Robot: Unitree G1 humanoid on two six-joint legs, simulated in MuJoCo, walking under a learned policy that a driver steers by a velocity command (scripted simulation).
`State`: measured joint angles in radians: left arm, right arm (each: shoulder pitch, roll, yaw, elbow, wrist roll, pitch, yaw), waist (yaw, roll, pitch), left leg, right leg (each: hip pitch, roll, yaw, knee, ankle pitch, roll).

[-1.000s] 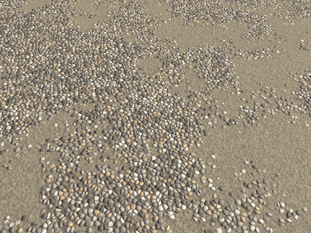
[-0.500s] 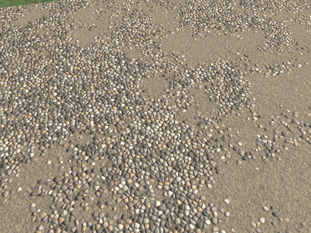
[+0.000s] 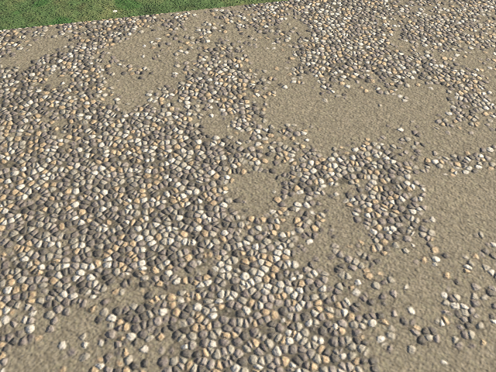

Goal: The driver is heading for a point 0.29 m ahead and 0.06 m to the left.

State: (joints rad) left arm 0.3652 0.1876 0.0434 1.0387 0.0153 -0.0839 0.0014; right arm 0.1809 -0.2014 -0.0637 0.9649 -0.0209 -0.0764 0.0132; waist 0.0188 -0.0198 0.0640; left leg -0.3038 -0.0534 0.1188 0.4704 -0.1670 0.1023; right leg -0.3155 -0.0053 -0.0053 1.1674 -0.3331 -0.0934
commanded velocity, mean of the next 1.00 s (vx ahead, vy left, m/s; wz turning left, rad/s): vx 0.17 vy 0.00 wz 0.00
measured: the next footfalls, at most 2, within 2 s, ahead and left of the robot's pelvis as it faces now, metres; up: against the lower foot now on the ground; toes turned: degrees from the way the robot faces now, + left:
right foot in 0.38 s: +0.33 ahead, -0.09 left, +0.00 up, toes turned -3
left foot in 0.72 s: +0.26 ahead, +0.11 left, +0.00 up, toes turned +1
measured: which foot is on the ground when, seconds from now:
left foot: down 0.00-0.40, up 0.42-0.70, down 0.72-1.00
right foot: up 0.00-0.36, down 0.38-1.00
